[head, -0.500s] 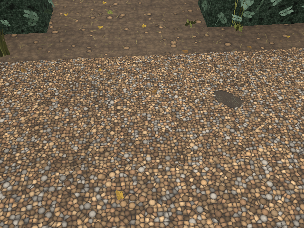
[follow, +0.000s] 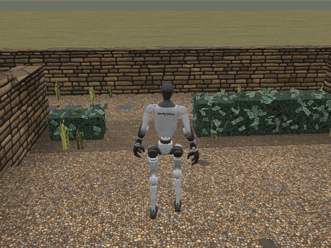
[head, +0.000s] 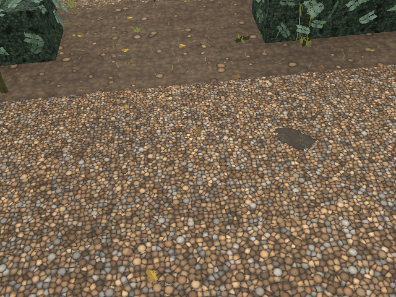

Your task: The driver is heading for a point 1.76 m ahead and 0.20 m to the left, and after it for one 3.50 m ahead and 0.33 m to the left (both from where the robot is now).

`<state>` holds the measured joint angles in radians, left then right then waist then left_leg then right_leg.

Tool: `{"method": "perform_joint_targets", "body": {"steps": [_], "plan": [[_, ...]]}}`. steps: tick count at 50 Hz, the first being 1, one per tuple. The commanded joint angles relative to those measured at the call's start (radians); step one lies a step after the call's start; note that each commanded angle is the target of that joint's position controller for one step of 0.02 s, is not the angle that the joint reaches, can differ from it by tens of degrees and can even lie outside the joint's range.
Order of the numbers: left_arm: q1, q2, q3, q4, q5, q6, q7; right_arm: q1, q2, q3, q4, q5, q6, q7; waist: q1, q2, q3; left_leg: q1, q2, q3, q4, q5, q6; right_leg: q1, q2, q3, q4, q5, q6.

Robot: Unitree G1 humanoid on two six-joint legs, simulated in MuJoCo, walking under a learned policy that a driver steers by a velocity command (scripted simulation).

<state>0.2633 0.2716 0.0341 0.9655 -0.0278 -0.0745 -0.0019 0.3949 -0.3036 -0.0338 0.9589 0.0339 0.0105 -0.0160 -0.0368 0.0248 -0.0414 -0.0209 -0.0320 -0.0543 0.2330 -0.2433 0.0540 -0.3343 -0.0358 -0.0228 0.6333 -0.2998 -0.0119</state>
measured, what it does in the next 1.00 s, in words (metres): goes down: right foot, then left foot 0.17 m lower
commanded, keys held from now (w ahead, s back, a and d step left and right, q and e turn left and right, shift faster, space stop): w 1.00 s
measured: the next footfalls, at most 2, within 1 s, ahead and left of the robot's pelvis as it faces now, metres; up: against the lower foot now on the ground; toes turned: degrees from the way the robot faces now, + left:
right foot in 0.06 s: +0.06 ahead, -0.13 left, +0.00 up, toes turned -1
left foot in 0.62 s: +0.53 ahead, +0.08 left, -0.17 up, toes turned +1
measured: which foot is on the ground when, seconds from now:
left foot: down 0.00-0.06, up 0.08-0.60, down 0.62-1.00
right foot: up 0.00-0.04, down 0.06-0.62, up 0.64-1.00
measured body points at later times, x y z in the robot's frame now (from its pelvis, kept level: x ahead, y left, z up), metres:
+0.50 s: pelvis +0.25 -0.03 -0.06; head +0.28 -0.05 +0.39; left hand +0.13 +0.21 -0.18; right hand +0.49 -0.25 -0.15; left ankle +0.46 +0.10 -0.75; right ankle +0.02 -0.13 -0.75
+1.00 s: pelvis +0.59 -0.01 -0.18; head +0.62 -0.02 +0.26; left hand +0.80 +0.22 -0.27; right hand +0.55 -0.28 -0.33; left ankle +0.49 +0.08 -0.92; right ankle +0.75 -0.14 -0.89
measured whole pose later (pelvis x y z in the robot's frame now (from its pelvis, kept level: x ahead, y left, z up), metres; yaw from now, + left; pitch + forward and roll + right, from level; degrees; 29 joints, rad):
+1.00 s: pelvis +0.59 -0.01 -0.18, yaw +0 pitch +2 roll +3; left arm 0.04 0.23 0.04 0.77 -0.01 -0.08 -0.01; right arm 0.38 -0.26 -0.06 1.00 0.01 -0.06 0.00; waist -0.08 -0.03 0.03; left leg -0.04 -0.09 0.04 0.35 -0.34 0.05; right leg -0.60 -0.06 0.03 0.64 -0.01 -0.04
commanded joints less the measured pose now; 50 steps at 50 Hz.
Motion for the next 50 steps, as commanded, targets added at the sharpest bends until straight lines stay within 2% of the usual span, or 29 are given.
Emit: {"method": "perform_joint_targets", "body": {"steps": [1,2,3,4,5,6,8,9,10,11,13,15,19,23,27,29,30,31,32,33,34,35,36,37,38,40,43,46,50], "plan": [[0.15,0.062,0.024,0.019,-0.002,-0.014,-0.001,-0.052,-0.125,-0.024,-0.06,0.004,-0.01,0.011,0.114,0.07,0.108,-0.359,0.184,-0.114,0.031,-0.098,0.159,0.29,0.078,-0.085,-0.111,0.072,-0.002],[0.232,0.1,0.043,0.039,-0.005,-0.013,0.001,-0.081,-0.095,-0.012,-0.075,-0.001,-0.021,0.013,0.162,0.026,0.087,-0.413,0.144,-0.079,0.191,-0.018,0.122,0.395,0.057,-0.033,-0.191,0.072,-0.026],[0.344,0.185,0.064,0.049,0.004,-0.016,0.006,-0.104,-0.023,0.012,-0.107,-0.02,-0.038,0.02,0.191,-0.199,0.029,-0.539,0.043,0.026,0.593,-0.102,0.05,0.508,-0.186,0.32,-0.341,-0.062,-0.111],[0.341,0.234,0.059,0.023,0.02,-0.032,-0.012,-0.072,-0.009,0.007,-0.151,-0.021,-0.071,0.022,0.126,-0.269,0.018,-0.722,-0.053,-0.027,0.811,-0.288,0.038,0.536,-0.341,0.688,-0.41,-0.023,-0.256],[0.277,0.211,0.055,0.019,0.017,-0.045,-0.02,-0.058,-0.063,-0.009,-0.154,0.005,-0.091,0.016,0.088,-0.204,0.071,-0.799,0.008,-0.091,0.933,-0.274,0.053,0.446,-0.394,0.736,-0.447,-0.118,-0.335],[0.184,0.142,0.036,-0.016,0.0,-0.055,-0.024,-0.071,-0.113,-0.023,-0.156,0.022,-0.098,0.015,0.057,-0.127,0.152,-0.817,0.074,-0.102,0.946,-0.177,0.063,0.38,-0.342,0.602,-0.455,-0.102,-0.299],[0.108,0.109,0.026,-0.045,0.006,-0.051,-0.026,-0.104,-0.096,-0.028,-0.146,0.001,-0.088,0.013,0.045,-0.093,0.156,-0.763,0.15,-0.062,0.844,-0.055,0.038,0.328,-0.248,0.403,-0.488,0.034,-0.217],[0.125,0.107,0.024,-0.041,0.003,-0.046,-0.018,-0.126,-0.082,-0.024,-0.148,-0.011,-0.092,0.018,0.051,-0.097,0.152,-0.747,0.158,-0.036,0.805,0.004,0.019,0.329,-0.214,0.327,-0.483,0.185,-0.197],[0.187,0.095,0.02,-0.025,0.028,-0.047,-0.012,-0.131,-0.077,-0.029,-0.133,-0.016,-0.096,0.031,0.066,-0.064,0.114,-0.736,0.148,-0.017,0.814,0.087,0.007,0.353,-0.199,0.278,-0.456,0.318,-0.197],[0.224,0.107,0.023,-0.013,0.027,-0.047,-0.004,-0.137,-0.063,-0.029,-0.136,-0.015,-0.097,0.036,0.064,-0.067,0.104,-0.753,0.142,-0.006,0.794,0.135,-0.003,0.372,-0.189,0.242,-0.446,0.413,-0.193],[0.289,0.105,0.018,0.009,0.017,-0.055,0.024,-0.262,-0.058,-0.043,-0.182,0.005,-0.111,0.044,0.082,-0.108,0.138,-0.854,0.14,-0.028,0.643,0.243,-0.001,0.443,-0.165,0.21,-0.444,0.372,-0.154],[0.273,0.107,0.015,0.003,0.009,-0.045,0.057,-0.339,-0.023,-0.041,-0.209,-0.019,-0.114,0.051,0.088,-0.103,0.175,-0.723,0.099,0.019,0.423,0.487,-0.016,0.292,-0.099,0.126,-0.455,0.302,-0.15],[0.316,0.086,0.005,0.007,0.001,-0.037,0.083,-0.393,0.007,-0.036,-0.247,-0.037,-0.104,0.108,0.089,-0.08,0.179,-0.611,0.085,0.033,0.34,0.736,0.037,0.153,-0.109,0.098,-0.326,0.231,-0.132],[0.381,0.046,-0.009,0.005,0.01,-0.01,0.075,-0.527,0.035,-0.019,-0.316,-0.046,-0.114,0.134,0.132,-0.078,0.187,-0.699,0.074,0.049,0.331,0.722,0.077,0.244,-0.122,0.119,-0.124,0.264,-0.127],[0.372,0.048,-0.002,-0.014,0.0,0.023,0.079,-0.589,0.037,-0.008,-0.332,-0.029,-0.144,0.135,0.158,-0.048,0.228,-0.769,0.099,0.056,0.134,0.636,0.027,0.423,-0.127,0.158,0.047,0.413,-0.1],[0.382,0.082,0.008,0.006,0.008,0.025,0.061,-0.403,0.008,-0.024,-0.269,-0.043,-0.15,0.121,0.108,-0.075,0.087,-0.447,0.079,0.058,0.098,0.72,0.035,0.393,-0.077,0.144,0.286,0.56,-0.093],[0.356,0.097,0.01,0.013,0.016,0.022,0.047,-0.207,-0.042,-0.045,-0.204,-0.036,-0.143,0.108,0.015,-0.081,-0.005,-0.217,0.086,0.063,0.113,0.75,0.05,0.323,-0.062,0.145,0.496,0.609,-0.093],[0.263,0.096,0.014,0.004,0.01,0.005,0.021,0.047,-0.074,-0.061,-0.13,-0.037,-0.132,0.098,-0.156,0.001,-0.092,0.133,0.154,0.04,0.065,0.92,0.108,0.111,0.024,0.085,0.865,0.506,-0.039],[0.344,-0.029,-0.006,-0.009,0.027,-0.014,0.002,0.177,-0.119,-0.046,-0.055,-0.068,-0.121,0.096,-0.104,0.25,-0.205,0.598,0.308,-0.058,0.425,1.43,0.166,-0.347,0.157,0.117,1.316,-0.576,-0.001],[0.413,0.051,-0.011,-0.03,-0.039,-0.04,-0.014,0.234,-0.1,-0.05,-0.077,-0.075,-0.112,0.083,-0.13,0.282,-0.399,0.844,0.44,-0.258,0.553,1.416,0.305,-0.55,0.123,0.303,1.254,-0.498,-0.002],[0.334,0.092,-0.002,-0.054,-0.048,-0.053,-0.019,0.191,-0.103,-0.064,-0.087,-0.068,-0.091,0.072,-0.141,0.184,-0.4,0.782,0.436,-0.303,0.443,1.16,0.337,-0.604,0.072,0.298,1.169,-0.457,0.012],[0.297,0.078,-0.009,-0.087,-0.048,-0.052,-0.01,0.132,-0.128,-0.075,-0.079,-0.054,-0.081,0.062,-0.089,0.093,-0.403,0.686,0.458,-0.399,0.339,0.718,0.38,-0.645,0.017,0.239,1.154,-0.416,0.016],[0.208,0.099,0.007,-0.103,-0.042,-0.049,0.013,0.025,-0.109,-0.066,-0.113,-0.046,-0.087,0.045,-0.045,-0.079,-0.321,0.399,0.47,-0.475,0.173,0.35,0.354,-0.586,-0.024,0.192,1.014,-0.184,0.0],[0.171,0.085,0.018,-0.118,-0.024,-0.022,0.035,-0.144,-0.104,-0.056,-0.133,-0.035,-0.101,0.039,0.058,-0.098,-0.116,0.029,0.445,-0.426,0.089,0.494,0.339,-0.463,-0.059,0.148,0.872,-0.076,0.037],[0.197,0.046,0.015,-0.105,0.002,0.002,0.042,-0.197,-0.076,-0.046,-0.13,-0.042,-0.104,0.044,0.104,-0.08,-0.052,-0.161,0.4,-0.35,0.065,0.539,0.316,-0.339,-0.093,0.146,0.749,-0.06,0.055],[0.144,0.002,0.01,-0.131,0.02,0.01,0.039,-0.202,-0.041,-0.036,-0.109,-0.052,-0.118,0.054,0.103,0.004,0.044,-0.371,0.305,-0.198,0.009,0.621,0.263,-0.224,-0.126,0.131,0.495,0.006,0.066],[0.008,-0.018,0.002,-0.164,0.027,-0.017,0.025,-0.132,-0.061,-0.043,-0.065,-0.034,-0.114,0.021,0.055,0.07,0.02,-0.31,0.199,-0.05,0.004,0.681,0.198,-0.126,-0.081,0.076,0.161,0.26,0.033],[-0.146,0.017,0.013,-0.221,0.027,-0.014,0.008,-0.069,-0.082,-0.049,-0.024,-0.005,-0.093,0.009,0.016,0.029,0.036,-0.153,0.209,-0.046,0.014,0.588,0.157,-0.169,-0.045,0.061,0.014,0.367,-0.005],[-0.205,0.038,0.028,-0.257,0.013,-0.013,-0.025,-0.013,-0.087,-0.049,0.02,-0.023,-0.069,0.015,0.022,0.029,0.062,-0.08,0.241,-0.042,0.072,0.529,0.144,-0.123,-0.005,0.027,0.024,0.253,-0.055]]}}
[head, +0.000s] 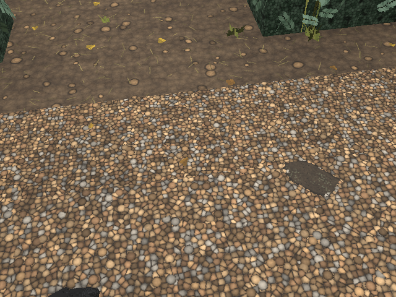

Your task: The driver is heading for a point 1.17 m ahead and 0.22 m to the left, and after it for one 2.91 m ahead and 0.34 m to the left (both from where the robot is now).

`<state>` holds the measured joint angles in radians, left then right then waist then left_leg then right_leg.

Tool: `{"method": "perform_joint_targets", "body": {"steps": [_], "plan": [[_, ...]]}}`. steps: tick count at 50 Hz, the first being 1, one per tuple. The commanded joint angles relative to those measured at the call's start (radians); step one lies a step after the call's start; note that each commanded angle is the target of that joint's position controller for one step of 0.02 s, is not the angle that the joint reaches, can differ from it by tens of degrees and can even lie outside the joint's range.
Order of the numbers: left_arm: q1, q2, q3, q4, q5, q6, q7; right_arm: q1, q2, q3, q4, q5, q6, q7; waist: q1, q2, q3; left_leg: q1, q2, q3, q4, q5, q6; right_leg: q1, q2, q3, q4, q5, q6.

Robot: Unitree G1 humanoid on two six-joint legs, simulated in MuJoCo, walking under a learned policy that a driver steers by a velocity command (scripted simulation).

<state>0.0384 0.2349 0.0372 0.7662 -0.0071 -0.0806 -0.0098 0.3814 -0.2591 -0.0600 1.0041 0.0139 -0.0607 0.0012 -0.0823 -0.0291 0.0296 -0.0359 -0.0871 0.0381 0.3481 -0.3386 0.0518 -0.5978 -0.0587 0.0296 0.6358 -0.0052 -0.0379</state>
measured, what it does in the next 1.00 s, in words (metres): goes down: right foot, then left foot 0.17 m lower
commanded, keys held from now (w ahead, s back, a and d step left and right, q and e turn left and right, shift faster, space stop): w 1.00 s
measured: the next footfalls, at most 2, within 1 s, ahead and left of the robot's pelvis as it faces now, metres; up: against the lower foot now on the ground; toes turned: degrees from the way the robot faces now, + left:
right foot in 0.06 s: +0.20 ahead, -0.11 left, +0.00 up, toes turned -1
left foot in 0.78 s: +0.60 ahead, +0.21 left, -0.17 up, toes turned +2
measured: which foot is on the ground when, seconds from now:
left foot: down 0.00-0.06, up 0.08-0.76, down 0.78-1.00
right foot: up 0.00-0.04, down 0.06-0.78, up 0.80-1.00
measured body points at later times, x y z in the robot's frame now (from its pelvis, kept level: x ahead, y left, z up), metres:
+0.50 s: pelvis +0.24 -0.02 +0.01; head +0.25 -0.03 +0.46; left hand +0.21 +0.25 -0.12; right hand +0.40 -0.28 -0.11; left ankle +0.43 +0.19 -0.67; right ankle +0.16 -0.11 -0.73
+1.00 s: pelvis +0.57 +0.12 -0.17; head +0.60 +0.13 +0.27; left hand +0.66 +0.38 -0.31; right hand +0.57 -0.13 -0.32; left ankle +0.56 +0.21 -0.90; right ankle +0.59 -0.04 -0.80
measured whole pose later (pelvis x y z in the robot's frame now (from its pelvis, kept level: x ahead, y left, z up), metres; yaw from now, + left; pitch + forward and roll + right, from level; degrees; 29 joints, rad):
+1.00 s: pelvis +0.57 +0.12 -0.17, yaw +1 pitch +2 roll +1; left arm 0.25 0.24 0.06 0.83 -0.03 -0.06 0.05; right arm 0.32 -0.19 -0.04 1.03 -0.02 -0.08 0.04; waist -0.01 -0.06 0.02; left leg -0.29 -0.05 0.06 0.56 -0.31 0.05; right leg -0.72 -0.10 0.05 1.31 -0.27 0.01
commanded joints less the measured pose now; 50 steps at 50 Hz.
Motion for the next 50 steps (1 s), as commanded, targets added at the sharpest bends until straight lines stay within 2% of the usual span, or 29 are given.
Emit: {"method": "perform_joint_targets", "body": {"steps": [1,3,4,5,6,7,8,9,11,15,16,20,23,25,32,35,37,38,39,40,41,42,43,44,45,46,47,48,50], "plan": [[0.049,0.087,0.032,-0.054,-0.008,-0.007,-0.02,-0.005,-0.134,-0.022,-0.024,0.0,0.008,-0.002,0.09,0.082,-0.008,-0.043,0.299,-0.136,-0.003,0.664,0.138,0.177,0.031,-0.04,-0.002,-0.085,-0.043],[0.285,0.162,0.074,0.011,0.001,-0.012,-0.02,-0.041,-0.133,-0.013,-0.034,-0.006,0.022,-0.013,0.201,0.034,-0.1,-0.121,0.212,-0.079,0.284,0.676,0.085,0.479,0.028,-0.006,-0.095,-0.017,-0.093],[0.386,0.242,0.091,0.021,0.004,-0.011,-0.023,0.052,-0.069,0.01,-0.04,-0.031,0.016,-0.011,0.186,-0.137,-0.227,-0.344,0.102,-0.038,0.626,0.286,0.035,0.761,-0.179,0.296,-0.13,-0.018,-0.212],[0.437,0.228,0.083,0.032,-0.004,-0.011,-0.034,0.134,-0.002,0.025,-0.024,-0.011,-0.001,0.005,0.172,-0.276,-0.305,-0.578,-0.009,-0.117,0.879,-0.254,0.016,0.894,-0.312,0.668,-0.279,-0.191,-0.335],[0.387,0.162,0.065,0.024,-0.009,-0.016,-0.037,0.047,-0.121,-0.005,-0.037,0.021,-0.014,0.012,0.174,-0.164,-0.179,-0.681,0.042,-0.183,0.956,-0.222,0.031,0.785,-0.292,0.642,-0.337,-0.314,-0.297],[0.28,0.138,0.054,-0.003,-0.004,-0.02,-0.039,-0.04,-0.16,-0.02,-0.065,0.031,-0.014,0.007,0.148,-0.097,-0.059,-0.677,0.089,-0.158,0.952,-0.121,0.037,0.627,-0.271,0.511,-0.364,-0.232,-0.264],[0.217,0.123,0.047,-0.016,0.002,-0.023,-0.045,-0.061,-0.139,-0.018,-0.065,0.018,-0.006,-0.001,0.119,-0.029,-0.026,-0.625,0.128,-0.147,0.92,-0.054,0.026,0.515,-0.242,0.414,-0.387,-0.124,-0.25],[0.183,0.113,0.045,-0.021,0.002,-0.028,-0.046,-0.054,-0.119,-0.02,-0.066,0.003,0.0,-0.004,0.094,-0.022,-0.029,-0.567,0.165,-0.152,0.86,-0.004,0.02,0.452,-0.209,0.34,-0.409,-0.083,-0.231],[0.184,0.091,0.039,-0.002,0.0,-0.035,-0.042,-0.052,-0.099,-0.027,-0.068,0.013,0.017,-0.01,0.064,-0.016,-0.035,-0.511,0.206,-0.154,0.745,0.051,0.015,0.422,-0.168,0.273,-0.456,-0.092,-0.208],[0.28,0.145,0.06,0.047,0.0,-0.022,-0.008,-0.142,-0.071,-0.03,-0.116,-0.007,0.026,-0.006,0.083,-0.011,-0.036,-0.612,0.217,-0.124,0.587,0.189,-0.019,0.492,-0.162,0.206,-0.494,0.047,-0.224],[0.319,0.162,0.068,0.06,0.015,-0.024,-0.003,-0.128,-0.067,-0.035,-0.104,-0.008,0.023,0.004,0.086,0.004,-0.066,-0.628,0.218,-0.125,0.632,0.276,-0.021,0.518,-0.169,0.196,-0.464,0.044,-0.229],[0.442,0.114,0.052,0.123,0.001,-0.035,0.019,-0.294,-0.094,-0.054,-0.172,0.018,0.006,0.02,0.124,-0.055,0.013,-0.872,0.237,-0.177,0.523,0.402,-0.014,0.649,-0.174,0.207,-0.443,-0.124,-0.179],[0.461,0.136,0.054,0.135,-0.006,-0.032,0.05,-0.374,-0.068,-0.046,-0.202,-0.011,-0.014,0.026,0.138,-0.037,0.059,-0.828,0.215,-0.147,0.354,0.568,-0.032,0.578,-0.147,0.139,-0.4,-0.135,-0.169],[0.472,0.134,0.05,0.142,-0.009,-0.025,0.066,-0.401,-0.044,-0.035,-0.209,-0.021,-0.028,0.048,0.146,-0.032,0.056,-0.753,0.202,-0.121,0.311,0.704,-0.022,0.499,-0.145,0.117,-0.329,-0.181,-0.162],[0.541,0.121,0.045,0.138,-0.018,0.005,0.081,-0.52,-0.035,-0.006,-0.273,-0.004,-0.027,0.116,0.189,-0.041,0.105,-0.784,0.207,-0.126,0.242,0.734,0.025,0.52,-0.175,0.128,-0.065,-0.244,-0.119],[0.504,0.133,0.048,0.109,-0.02,0.03,0.079,-0.473,-0.04,0.002,-0.244,0.009,-0.027,0.12,0.189,-0.043,0.081,-0.558,0.2,-0.101,0.136,0.765,0.002,0.464,-0.14,0.088,0.036,-0.234,-0.07],[0.472,0.146,0.051,0.105,-0.016,0.03,0.068,-0.296,-0.1,-0.021,-0.169,0.006,-0.023,0.095,0.123,-0.039,0.017,-0.404,0.207,-0.089,0.048,0.786,-0.002,0.531,-0.11,0.073,0.275,-0.063,-0.041],[0.462,0.145,0.052,0.111,-0.019,0.029,0.058,-0.124,-0.13,-0.041,-0.106,0.004,-0.028,0.081,0.038,-0.004,-0.058,-0.193,0.192,-0.057,-0.026,0.834,0.001,0.492,-0.084,0.053,0.497,0.026,-0.017],[0.461,0.151,0.056,0.139,-0.029,0.015,0.045,0.055,-0.163,-0.05,-0.056,-0.013,-0.027,0.07,-0.07,0.077,-0.138,0.096,0.228,-0.044,-0.051,0.939,0.036,0.334,-0.001,0.017,0.857,-0.167,0.033],[0.523,0.031,0.041,0.151,-0.013,0.002,0.035,0.154,-0.185,-0.032,-0.007,-0.043,-0.03,0.071,-0.043,0.286,-0.201,0.424,0.312,-0.126,0.242,1.239,0.055,-0.049,0.112,0.079,1.263,-0.934,0.073],[0.712,0.026,0.025,0.162,-0.053,-0.026,0.019,0.193,-0.248,-0.047,-0.004,-0.041,-0.033,0.065,0.013,0.5,-0.364,0.636,0.421,-0.246,0.485,1.504,0.138,-0.245,0.116,0.253,1.374,-0.885,0.057],[0.685,0.07,0.026,0.124,-0.065,-0.041,0.021,0.182,-0.243,-0.06,-0.005,-0.012,-0.005,0.061,-0.002,0.448,-0.461,0.617,0.463,-0.399,0.357,1.161,0.206,-0.322,0.085,0.231,1.355,-0.815,0.073],[0.562,0.081,0.02,0.076,-0.084,-0.046,0.031,0.162,-0.232,-0.066,-0.006,0.0,0.008,0.057,-0.002,0.275,-0.438,0.512,0.52,-0.543,0.171,0.504,0.257,-0.395,0.036,0.169,1.232,-0.66,0.047],[0.454,0.097,0.024,0.06,-0.07,-0.031,0.058,0.021,-0.183,-0.046,-0.041,-0.004,0.014,0.05,0.04,0.091,-0.323,0.282,0.506,-0.607,-0.003,0.231,0.252,-0.36,-0.012,0.046,1.23,-0.53,0.043],[0.41,0.109,0.032,0.034,-0.077,-0.019,0.072,-0.104,-0.166,-0.026,-0.086,-0.031,-0.014,0.044,0.087,0.134,-0.244,0.061,0.571,-0.66,-0.022,0.263,0.286,-0.324,-0.045,0.101,1.076,-0.333,0.018],[0.379,0.13,0.035,0.044,-0.039,0.0,0.075,-0.174,-0.112,-0.013,-0.099,-0.04,-0.038,0.048,0.103,0.091,-0.158,-0.104,0.541,-0.613,0.006,0.396,0.262,-0.247,-0.087,0.115,1.0,-0.309,0.007],[0.369,0.092,0.04,0.049,-0.015,0.019,0.066,-0.206,-0.08,-0.001,-0.084,-0.027,-0.046,0.046,0.138,0.086,-0.045,-0.299,0.428,-0.407,-0.017,0.516,0.204,-0.147,-0.107,0.107,0.81,-0.265,0.025],[0.348,0.057,0.037,0.031,-0.009,0.022,0.062,-0.201,-0.088,-0.002,-0.076,-0.034,-0.044,0.036,0.141,0.137,-0.019,-0.35,0.354,-0.306,-0.06,0.509,0.182,-0.083,-0.112,0.089,0.657,-0.244,0.038],[0.247,0.054,0.035,-0.015,0.002,0.009,0.047,-0.133,-0.081,0.002,-0.051,-0.032,-0.046,0.005,0.115,0.169,-0.011,-0.325,0.313,-0.221,-0.084,0.675,0.184,-0.049,-0.106,0.066,0.409,-0.108,0.062]]}}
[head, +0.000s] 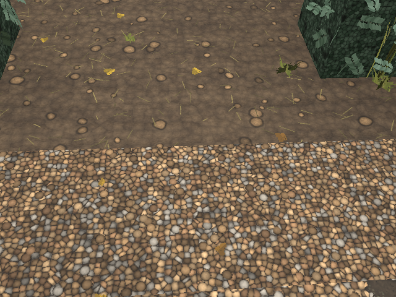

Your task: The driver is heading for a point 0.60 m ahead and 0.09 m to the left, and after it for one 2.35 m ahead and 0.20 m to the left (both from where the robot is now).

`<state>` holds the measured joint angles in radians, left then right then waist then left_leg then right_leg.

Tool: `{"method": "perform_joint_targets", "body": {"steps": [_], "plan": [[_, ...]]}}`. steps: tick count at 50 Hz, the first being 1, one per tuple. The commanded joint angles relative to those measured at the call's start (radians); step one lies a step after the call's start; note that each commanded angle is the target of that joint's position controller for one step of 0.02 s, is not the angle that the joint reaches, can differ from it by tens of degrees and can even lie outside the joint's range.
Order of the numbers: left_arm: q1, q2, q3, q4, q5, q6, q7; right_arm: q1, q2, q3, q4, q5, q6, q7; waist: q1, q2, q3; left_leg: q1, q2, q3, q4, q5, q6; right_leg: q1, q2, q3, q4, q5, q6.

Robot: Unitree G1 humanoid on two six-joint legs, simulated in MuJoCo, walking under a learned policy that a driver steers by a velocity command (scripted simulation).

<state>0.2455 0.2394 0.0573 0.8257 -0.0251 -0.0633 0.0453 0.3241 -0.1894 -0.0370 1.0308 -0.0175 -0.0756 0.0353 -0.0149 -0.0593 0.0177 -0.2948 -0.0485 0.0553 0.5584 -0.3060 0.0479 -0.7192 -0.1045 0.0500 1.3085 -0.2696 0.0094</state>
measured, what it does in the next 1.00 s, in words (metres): goes down, turning left: right foot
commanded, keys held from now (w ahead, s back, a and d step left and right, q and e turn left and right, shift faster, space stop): w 0.34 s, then w+q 0.66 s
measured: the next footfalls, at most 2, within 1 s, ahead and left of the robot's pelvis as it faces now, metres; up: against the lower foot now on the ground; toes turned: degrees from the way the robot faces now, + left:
right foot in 0.28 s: +0.33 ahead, -0.13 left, +0.00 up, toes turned -2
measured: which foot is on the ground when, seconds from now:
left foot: down 0.00-0.30, up 0.32-1.00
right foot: up 0.00-0.26, down 0.28-1.00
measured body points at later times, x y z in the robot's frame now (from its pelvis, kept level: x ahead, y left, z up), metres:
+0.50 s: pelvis +0.25 -0.05 +0.02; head +0.28 -0.06 +0.46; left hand +0.33 +0.21 -0.10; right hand +0.33 -0.33 -0.13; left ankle +0.29 +0.13 -0.66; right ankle +0.29 -0.13 -0.73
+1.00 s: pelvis +0.53 +0.09 -0.09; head +0.56 +0.11 +0.36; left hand +0.39 +0.33 -0.23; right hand +0.79 -0.08 -0.20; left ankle +0.66 +0.26 -0.80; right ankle +0.29 -0.13 -0.72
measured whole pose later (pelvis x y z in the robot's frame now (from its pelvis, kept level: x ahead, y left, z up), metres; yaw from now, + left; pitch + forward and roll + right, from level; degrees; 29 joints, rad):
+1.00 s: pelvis +0.53 +0.09 -0.09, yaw +17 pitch +1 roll -3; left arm 0.44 0.23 0.09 0.96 -0.02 -0.07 0.05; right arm 0.03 -0.26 -0.09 0.86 0.03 -0.02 0.09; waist 0.11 0.04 0.04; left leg -0.57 0.08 -0.01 0.48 0.43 0.06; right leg 0.15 -0.17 -0.32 0.78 -0.82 0.15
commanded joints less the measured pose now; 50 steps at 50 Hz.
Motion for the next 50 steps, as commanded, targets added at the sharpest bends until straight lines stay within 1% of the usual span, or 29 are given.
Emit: {"method": "perform_joint_targets", "body": {"steps": [1,4,7,9,11,13,14,15,16,17,18,19,21,23,26,28,29,30,32,34,35,39,40,41,43,45,47,49,50], "plan": [[0.012,0.028,0.008,-0.082,0.02,-0.013,-0.019,-0.045,-0.153,-0.023,-0.065,0.009,-0.025,-0.041,0.038,0.192,-0.019,-0.024,0.258,-0.2,-0.292,0.674,0.181,0.103,-0.048,0.027,-0.379,0.22,0.012],[-0.092,0.01,0.001,-0.106,0.017,-0.008,-0.04,0.022,-0.198,-0.04,-0.046,0.036,-0.007,-0.051,-0.005,0.133,-0.032,0.124,0.274,-0.173,-0.309,0.648,0.167,0.114,0.001,-0.016,-0.574,0.293,-0.005],[-0.23,0.033,0.008,-0.153,0.012,-0.014,-0.064,0.093,-0.193,-0.043,-0.013,0.05,0.01,-0.051,-0.047,0.072,0.038,0.23,0.29,-0.17,-0.316,0.53,0.151,0.058,0.025,-0.031,-0.692,0.312,-0.042],[-0.285,0.034,0.009,-0.183,0.009,-0.02,-0.079,0.104,-0.204,-0.046,-0.002,0.041,0.025,-0.052,-0.051,0.083,0.063,0.298,0.3,-0.168,-0.294,0.528,0.138,0.037,0.035,-0.035,-0.736,0.262,-0.062],[-0.266,0.045,0.015,-0.189,0.01,-0.019,-0.087,0.108,-0.213,-0.052,0.001,0.038,0.041,-0.051,-0.034,0.103,0.04,0.34,0.308,-0.164,-0.241,0.592,0.127,0.101,0.059,-0.064,-0.751,0.185,-0.086],[-0.083,0.097,0.047,-0.137,0.018,-0.018,-0.087,0.061,-0.211,-0.05,-0.014,0.038,0.048,-0.047,0.064,0.099,-0.057,0.278,0.246,-0.111,-0.054,0.766,0.095,0.404,0.107,-0.095,-0.78,0.246,-0.129],[0.097,0.159,0.071,-0.095,0.023,-0.017,-0.08,0.038,-0.191,-0.04,-0.035,0.028,0.045,-0.048,0.131,0.041,-0.179,0.119,0.172,-0.055,0.197,0.613,0.058,0.688,0.01,0.027,-0.759,0.308,-0.181],[0.201,0.245,0.09,-0.076,0.021,-0.018,-0.081,0.147,-0.091,-0.006,-0.042,0.021,0.027,-0.041,0.119,-0.165,-0.343,-0.229,0.015,-0.025,0.607,0.111,0.0,1.036,-0.229,0.471,-0.853,0.092,-0.344],[0.221,0.179,0.07,-0.072,0.008,-0.015,-0.085,0.114,-0.14,-0.017,-0.037,0.025,0.005,-0.026,0.13,-0.171,-0.369,-0.372,0.004,-0.158,0.717,-0.263,0.011,1.068,-0.27,0.675,-0.979,-0.035,-0.348],[0.131,0.147,0.056,-0.085,0.007,-0.017,-0.082,0.032,-0.2,-0.038,-0.066,0.052,-0.005,-0.024,0.11,-0.12,-0.2,-0.457,0.054,-0.157,0.762,-0.209,0.019,0.941,-0.25,0.555,-1.005,-0.071,-0.299],[0.025,0.132,0.049,-0.113,0.022,-0.017,-0.077,-0.024,-0.203,-0.041,-0.07,0.058,-0.003,-0.034,0.077,-0.023,-0.096,-0.414,0.099,-0.146,0.708,-0.114,0.018,0.755,-0.223,0.408,-1.029,0.065,-0.268],[-0.029,0.111,0.043,-0.113,0.032,-0.022,-0.078,-0.029,-0.184,-0.043,-0.066,0.047,0.007,-0.045,0.046,0.013,-0.045,-0.356,0.127,-0.141,0.641,-0.07,0.01,0.625,-0.182,0.29,-1.053,0.182,-0.247],[-0.063,0.074,0.038,-0.098,0.038,-0.037,-0.079,0.018,-0.157,-0.049,-0.052,0.045,0.041,-0.056,0.0,-0.011,-0.052,-0.228,0.167,-0.167,0.542,-0.017,0.006,0.515,-0.14,0.179,-1.12,0.175,-0.216],[-0.053,0.089,0.043,-0.074,0.036,-0.052,-0.074,0.006,-0.145,-0.053,-0.064,0.045,0.062,-0.064,-0.009,-0.008,-0.039,-0.235,0.169,-0.184,0.478,0.04,-0.001,0.501,-0.141,0.134,-1.173,0.144,-0.219],[0.01,0.131,0.061,-0.019,0.052,-0.051,-0.055,-0.076,-0.136,-0.06,-0.108,0.031,0.062,-0.059,0.008,0.011,-0.038,-0.318,0.151,-0.203,0.393,0.187,-0.016,0.567,-0.146,0.047,-1.185,0.244,-0.215],[0.014,0.123,0.061,-0.001,0.048,-0.045,-0.047,-0.088,-0.135,-0.065,-0.118,0.033,0.059,-0.049,0.007,0.008,-0.029,-0.335,0.147,-0.203,0.359,0.272,-0.023,0.582,-0.134,-0.023,-1.182,0.284,-0.197],[0.038,0.137,0.066,0.01,0.061,-0.051,-0.044,-0.056,-0.143,-0.072,-0.102,0.028,0.06,-0.041,0.003,0.015,-0.06,-0.317,0.146,-0.189,0.433,0.343,-0.026,0.598,-0.157,-0.033,-1.147,0.305,-0.208],[0.077,0.125,0.066,0.029,0.034,-0.054,-0.045,-0.036,-0.153,-0.077,-0.097,0.037,0.066,-0.033,0.009,0.018,-0.065,-0.39,0.154,-0.208,0.478,0.325,-0.015,0.65,-0.176,-0.009,-1.137,0.241,-0.228],[0.095,0.1,0.058,0.047,0.033,-0.053,-0.044,-0.098,-0.16,-0.084,-0.124,0.045,0.073,-0.027,0.024,0.011,0.007,-0.509,0.15,-0.236,0.493,0.3,-0.002,0.694,-0.194,-0.008,-1.126,0.188,-0.221],[0.134,0.093,0.058,0.071,0.039,-0.048,-0.039,-0.154,-0.15,-0.084,-0.15,0.036,0.07,-0.021,0.044,-0.002,0.045,-0.582,0.149,-0.229,0.5,0.29,0.0,0.742,-0.207,-0.036,-1.089,0.243,-0.207],[0.179,0.072,0.053,0.093,0.038,-0.053,-0.028,-0.227,-0.164,-0.095,-0.18,0.057,0.058,-0.018,0.052,-0.009,0.086,-0.701,0.148,-0.277,0.437,0.299,0.004,0.847,-0.212,-0.027,-1.069,0.157,-0.167],[0.258,0.095,0.062,0.124,0.038,-0.055,0.003,-0.332,-0.117,-0.079,-0.223,0.053,0.03,0.006,0.104,-0.048,0.131,-0.823,0.144,-0.254,0.373,0.325,0.009,0.939,-0.257,-0.05,-0.99,0.183,-0.142],[0.218,0.093,0.059,0.108,0.035,-0.055,0.021,-0.358,-0.113,-0.075,-0.235,0.046,0.022,0.014,0.086,-0.031,0.148,-0.784,0.153,-0.265,0.291,0.416,-0.005,0.883,-0.248,-0.094,-0.975,0.193,-0.122],[0.167,0.103,0.059,0.086,0.047,-0.057,0.029,-0.358,-0.111,-0.072,-0.24,0.041,0.025,0.026,0.078,-0.014,0.161,-0.662,0.146,-0.191,0.208,0.531,-0.014,0.752,-0.211,-0.176,-0.959,0.137,-0.108],[0.165,0.101,0.06,0.088,0.029,-0.052,0.027,-0.376,-0.076,-0.057,-0.25,0.035,0.032,0.049,0.099,0.011,0.147,-0.398,0.134,-0.101,0.098,0.751,-0.003,0.576,-0.193,-0.261,-0.936,-0.004,-0.081],[0.155,0.119,0.066,0.081,0.021,-0.045,0.018,-0.375,-0.074,-0.053,-0.25,0.056,0.045,0.062,0.109,0.003,0.169,-0.326,0.132,-0.084,0.043,0.743,0.005,0.568,-0.199,-0.296,-0.888,-0.033,-0.06],[0.169,0.115,0.064,0.086,0.005,-0.027,0.007,-0.403,-0.084,-0.048,-0.248,0.05,0.048,0.061,0.125,0.03,0.173,-0.314,0.129,-0.054,-0.047,0.72,0.005,0.652,-0.202,-0.316,-0.773,0.024,-0.034],[0.186,0.126,0.057,0.092,0.0,-0.008,0.0,-0.239,-0.126,-0.067,-0.175,0.039,0.05,0.053,0.07,0.03,0.071,-0.175,0.114,-0.028,-0.119,0.775,0.015,0.764,-0.21,-0.32,-0.511,0.245,-0.016],[0.185,0.135,0.053,0.101,-0.01,0.0,-0.007,-0.103,-0.172,-0.091,-0.108,0.043,0.055,0.048,0.024,-0.011,-0.013,-0.007,0.095,-0.003,-0.11,0.788,0.027,0.754,-0.206,-0.316,-0.314,0.381,-0.007]]}}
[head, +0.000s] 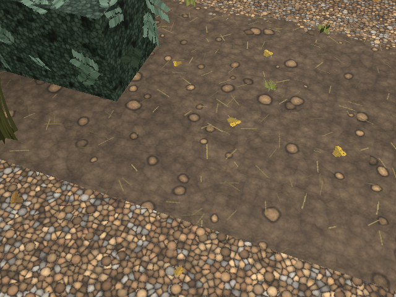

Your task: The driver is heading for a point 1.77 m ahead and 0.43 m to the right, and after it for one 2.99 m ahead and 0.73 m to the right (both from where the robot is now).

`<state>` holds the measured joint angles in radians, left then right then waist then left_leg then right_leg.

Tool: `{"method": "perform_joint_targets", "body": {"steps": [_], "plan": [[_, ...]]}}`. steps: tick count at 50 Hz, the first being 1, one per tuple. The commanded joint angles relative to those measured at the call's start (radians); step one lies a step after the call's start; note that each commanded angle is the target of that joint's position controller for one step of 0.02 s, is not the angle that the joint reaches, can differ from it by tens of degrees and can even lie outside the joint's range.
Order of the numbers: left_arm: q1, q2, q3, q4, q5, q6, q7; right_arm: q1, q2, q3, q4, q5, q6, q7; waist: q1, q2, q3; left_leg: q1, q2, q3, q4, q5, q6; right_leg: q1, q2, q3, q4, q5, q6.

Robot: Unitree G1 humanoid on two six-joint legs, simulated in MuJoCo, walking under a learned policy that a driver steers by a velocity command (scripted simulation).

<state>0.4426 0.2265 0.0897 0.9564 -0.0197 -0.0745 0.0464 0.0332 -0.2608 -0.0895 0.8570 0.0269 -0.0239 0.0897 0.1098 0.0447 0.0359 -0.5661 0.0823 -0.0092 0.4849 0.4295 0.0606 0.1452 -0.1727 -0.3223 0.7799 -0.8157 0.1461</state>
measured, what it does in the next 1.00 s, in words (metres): goes down, turning right: left foot 0.17 m lower, then right foot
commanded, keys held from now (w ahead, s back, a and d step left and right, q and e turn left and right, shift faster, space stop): w+q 0.06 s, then w+e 0.10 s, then e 0.84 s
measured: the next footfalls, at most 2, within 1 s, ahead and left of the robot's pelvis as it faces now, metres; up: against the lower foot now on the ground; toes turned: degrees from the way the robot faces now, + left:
left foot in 0.04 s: +0.19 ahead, +0.13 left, -0.17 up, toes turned +6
right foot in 0.46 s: +0.46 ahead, -0.06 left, -0.17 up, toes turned +0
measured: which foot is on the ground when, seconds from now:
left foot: up 0.00-0.02, down 0.04-0.46, up 0.48-0.92, down 0.94-1.00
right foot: down 0.00-0.04, up 0.06-0.44, down 0.46-0.94, up 0.96-1.00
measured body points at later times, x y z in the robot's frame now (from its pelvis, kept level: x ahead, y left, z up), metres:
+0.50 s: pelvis +0.30 +0.02 -0.10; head +0.32 +0.00 +0.35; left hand +0.45 +0.28 -0.19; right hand +0.40 -0.25 -0.24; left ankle +0.15 +0.12 -0.76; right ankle +0.42 -0.06 -0.81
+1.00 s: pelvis +0.39 +0.05 -0.07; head +0.43 +0.06 +0.38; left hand +0.63 +0.28 -0.17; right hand +0.42 -0.26 -0.18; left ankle +0.45 +0.17 -0.81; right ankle +0.40 -0.06 -0.79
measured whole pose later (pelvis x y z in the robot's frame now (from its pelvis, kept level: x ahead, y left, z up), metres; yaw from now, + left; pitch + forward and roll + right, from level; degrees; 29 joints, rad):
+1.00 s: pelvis +0.39 +0.05 -0.07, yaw -19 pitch +3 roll +0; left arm 0.16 0.32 0.09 0.66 -0.01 0.04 0.04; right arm 0.13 -0.29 -0.08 0.87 -0.02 -0.01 -0.03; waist 0.01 -0.05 0.02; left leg -0.31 -0.03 -0.08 0.48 -0.21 0.00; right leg -0.45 0.16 0.22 0.72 -0.39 -0.01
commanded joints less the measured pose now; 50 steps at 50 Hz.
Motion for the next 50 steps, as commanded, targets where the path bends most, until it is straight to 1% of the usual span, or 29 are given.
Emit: {"method": "perform_joint_targets", "body": {"steps": [1,2,3,4,5,6,7,8,9,10,12,14,16,19,21,22,23,24,25,26,28,32,38,43,46,47,48,49,50], "plan": [[-0.061,0.147,0.013,-0.025,-0.026,0.008,-0.02,0.364,-0.15,-0.063,0.127,-0.004,0.004,-0.019,-0.209,-0.108,-0.108,0.529,-0.057,0.1,-0.108,0.134,0.044,-0.221,-0.102,0.056,0.463,0.972,-0.113],[-0.112,0.146,0.015,-0.022,-0.025,-0.005,-0.022,0.48,-0.215,-0.074,0.165,-0.033,0.001,-0.038,-0.325,0.08,-0.097,0.768,-0.013,0.055,-0.208,0.231,0.118,-0.473,0.041,0.086,0.928,0.408,-0.054],[0.065,0.029,-0.008,-0.059,0.016,-0.028,-0.034,0.44,-0.319,-0.06,0.156,-0.081,-0.028,-0.051,-0.169,0.313,-0.235,1.212,0.104,-0.1,0.287,0.716,0.177,-0.968,0.073,0.257,1.271,-0.174,-0.048],[0.081,0.092,-0.015,-0.082,-0.009,-0.06,-0.043,0.504,-0.303,-0.058,0.159,-0.04,-0.032,-0.043,-0.215,0.253,-0.468,1.308,0.206,-0.266,0.334,0.698,0.316,-1.024,0.09,0.436,1.25,-0.082,-0.051],[0.029,0.124,-0.007,-0.089,-0.024,-0.065,-0.041,0.537,-0.245,-0.047,0.168,-0.011,-0.015,-0.046,-0.231,0.1,-0.512,1.233,0.231,-0.303,0.217,0.372,0.322,-1.046,0.045,0.428,1.15,-0.048,-0.059],[-0.043,0.095,-0.022,-0.138,-0.072,-0.07,-0.037,0.545,-0.268,-0.051,0.166,-0.012,-0.005,-0.055,-0.206,0.07,-0.484,1.143,0.31,-0.487,0.042,-0.25,0.339,-1.145,0.04,0.421,1.059,0.093,-0.085],[-0.114,0.093,-0.029,-0.13,-0.078,-0.054,-0.019,0.451,-0.233,-0.04,0.137,-0.009,-0.003,-0.064,-0.18,-0.007,-0.382,0.907,0.342,-0.62,-0.073,-0.539,0.332,-1.151,0.022,0.378,1.097,0.189,-0.086],[-0.119,0.149,-0.01,-0.12,-0.065,-0.04,-0.008,0.285,-0.162,-0.008,0.071,-0.022,-0.033,-0.059,-0.129,-0.09,-0.282,0.635,0.382,-0.605,-0.1,-0.527,0.306,-1.059,-0.007,0.452,0.906,0.4,-0.13],[-0.127,0.112,-0.013,-0.1,-0.032,-0.004,0.002,0.167,-0.128,0.005,0.057,-0.039,-0.049,-0.058,-0.076,-0.103,-0.14,0.327,0.342,-0.456,-0.12,-0.333,0.276,-0.908,-0.023,0.436,0.779,0.462,-0.105],[-0.093,0.084,-0.014,-0.089,-0.009,0.015,0.005,0.113,-0.118,0.008,0.053,-0.045,-0.059,-0.058,-0.045,-0.06,-0.072,0.172,0.284,-0.341,-0.132,-0.262,0.243,-0.797,-0.036,0.449,0.634,0.474,-0.092],[-0.152,0.069,-0.018,-0.119,0.007,0.005,0.001,0.105,-0.113,0.009,0.063,-0.054,-0.074,-0.084,-0.047,0.039,-0.019,0.122,0.192,-0.174,-0.158,-0.047,0.203,-0.74,-0.012,0.445,0.393,0.559,-0.08],[-0.201,0.064,-0.023,-0.127,0.014,-0.009,-0.013,0.12,-0.087,0.017,0.072,-0.051,-0.08,-0.112,-0.065,0.066,-0.057,0.189,0.111,-0.026,-0.147,0.09,0.153,-0.657,0.029,0.4,0.115,0.761,-0.099],[-0.23,0.055,-0.027,-0.131,0.015,-0.008,-0.034,0.139,-0.106,0.013,0.079,-0.041,-0.073,-0.123,-0.087,0.064,-0.093,0.304,0.112,0.024,-0.149,0.142,0.128,-0.619,0.079,0.349,0.001,0.868,-0.12],[-0.308,0.081,-0.016,-0.179,0.02,-0.004,-0.065,0.153,-0.127,0.003,0.087,-0.017,-0.042,-0.137,-0.109,0.027,-0.057,0.455,0.14,0.047,-0.091,0.118,0.092,-0.678,0.123,0.309,-0.087,0.832,-0.169],[-0.253,0.101,0.0,-0.182,0.026,-0.002,-0.083,0.137,-0.142,-0.005,0.073,-0.012,-0.013,-0.151,-0.07,0.029,-0.078,0.483,0.139,0.073,0.026,0.177,0.061,-0.593,0.169,0.269,-0.119,0.765,-0.2],[-0.144,0.123,0.017,-0.153,0.028,0.0,-0.089,0.104,-0.143,-0.006,0.059,-0.01,0.002,-0.156,-0.012,0.007,-0.112,0.464,0.107,0.101,0.167,0.157,0.033,-0.469,0.203,0.252,-0.179,0.801,-0.223],[-0.065,0.188,0.041,-0.147,0.025,0.002,-0.088,0.121,-0.15,-0.012,0.041,-0.02,0.012,-0.157,0.016,-0.109,-0.142,0.361,0.026,0.138,0.401,-0.078,-0.029,-0.312,0.15,0.378,-0.243,1.189,-0.258],[-0.09,0.273,0.05,-0.163,0.039,0.002,-0.082,0.191,-0.058,0.008,0.012,-0.059,0.01,-0.14,-0.075,-0.376,-0.177,0.075,-0.202,0.12,0.787,-0.958,-0.108,-0.115,-0.073,0.765,-0.281,1.644,-0.426],[-0.087,0.244,0.03,-0.188,0.053,-0.002,-0.084,0.238,-0.036,0.024,0.01,-0.046,-0.004,-0.12,-0.08,-0.356,-0.343,-0.045,-0.219,-0.091,0.932,-1.114,-0.107,0.008,-0.164,0.992,-0.347,1.552,-0.529],[-0.164,0.213,0.029,-0.226,0.045,0.0,-0.081,0.196,-0.069,0.019,0.003,-0.021,-0.003,-0.113,-0.075,-0.24,-0.317,-0.099,-0.177,-0.128,0.96,-1.071,-0.092,-0.039,-0.147,0.941,-0.348,1.327,-0.518],[-0.261,0.156,0.014,-0.253,0.008,0.024,-0.063,0.111,-0.092,0.004,0.0,-0.026,0.019,-0.128,-0.1,-0.043,-0.174,-0.093,-0.108,-0.104,0.791,-0.949,-0.084,-0.27,-0.064,0.805,-0.405,0.976,-0.42],[-0.285,0.194,0.031,-0.298,0.027,0.058,-0.033,0.075,-0.079,-0.001,-0.013,-0.029,0.047,-0.132,-0.118,-0.149,-0.159,0.074,-0.122,-0.077,0.469,-0.84,-0.091,-0.439,0.039,0.733,-0.479,0.693,-0.344],[-0.279,0.227,0.042,-0.322,0.012,0.082,0.001,0.01,-0.095,-0.005,-0.042,-0.033,0.037,-0.138,-0.09,-0.181,-0.151,0.091,-0.123,-0.114,0.295,-0.741,-0.122,-0.448,0.052,0.79,-0.509,0.434,-0.329],[-0.275,0.222,0.041,-0.337,0.015,0.1,0.002,0.017,-0.109,-0.007,-0.051,-0.02,0.005,-0.125,-0.081,-0.206,-0.134,0.151,-0.131,-0.115,0.15,-0.756,-0.113,-0.408,0.07,0.84,-0.478,0.492,-0.33],[-0.3,0.215,0.035,-0.356,0.005,0.108,0.003,0.121,-0.127,-0.014,-0.026,-0.017,-0.011,-0.113,-0.137,-0.202,-0.144,0.3,-0.121,-0.093,-0.075,-0.635,-0.073,-0.41,0.114,0.84,-0.398,0.645,-0.291],[-0.287,0.191,0.027,-0.363,0.003,0.11,0.003,0.162,-0.17,-0.028,-0.016,-0.027,-0.011,-0.113,-0.141,-0.145,-0.164,0.419,-0.026,-0.146,-0.133,-0.575,-0.044,-0.484,0.159,0.795,-0.319,0.584,-0.25],[-0.243,0.14,0.014,-0.371,0.0,0.108,-0.003,0.143,-0.248,-0.041,-0.028,-0.045,-0.001,-0.12,-0.09,0.098,-0.159,0.508,0.182,-0.352,-0.182,-0.47,0.057,-0.641,0.286,0.615,-0.1,0.359,-0.194],[-0.246,0.193,0.029,-0.395,-0.003,0.098,-0.008,0.128,-0.248,-0.039,-0.036,-0.077,0.004,-0.119,-0.085,0.26,-0.136,0.457,0.301,-0.523,-0.212,-0.324,0.197,-0.753,0.341,0.5,0.118,0.185,-0.151],[-0.217,0.264,0.048,-0.371,0.011,0.093,-0.013,0.073,-0.19,-0.024,-0.07,-0.065,0.002,-0.121,-0.075,0.157,-0.124,0.447,0.306,-0.458,-0.183,-0.269,0.206,-0.763,0.275,0.507,0.271,0.235,-0.122]]}}
Velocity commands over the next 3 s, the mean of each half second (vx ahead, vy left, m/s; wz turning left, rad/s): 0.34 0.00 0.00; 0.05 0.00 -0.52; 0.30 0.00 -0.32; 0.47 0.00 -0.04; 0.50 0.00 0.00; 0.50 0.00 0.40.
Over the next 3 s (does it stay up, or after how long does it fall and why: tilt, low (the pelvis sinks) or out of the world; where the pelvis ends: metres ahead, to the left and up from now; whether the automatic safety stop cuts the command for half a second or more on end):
stays up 1.24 -0.37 -0.09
